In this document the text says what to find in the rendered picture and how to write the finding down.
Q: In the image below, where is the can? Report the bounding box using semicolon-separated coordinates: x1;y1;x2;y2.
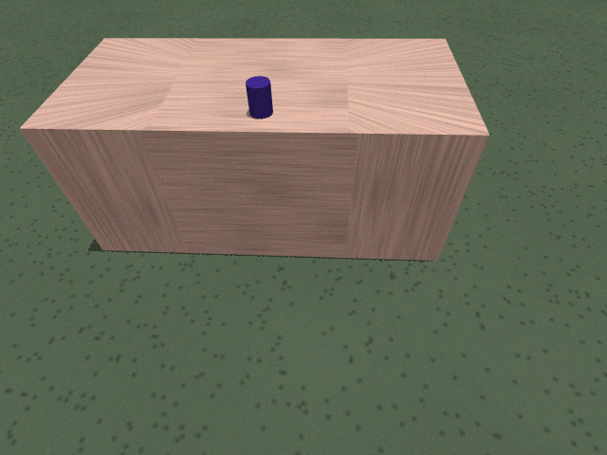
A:
246;76;273;118

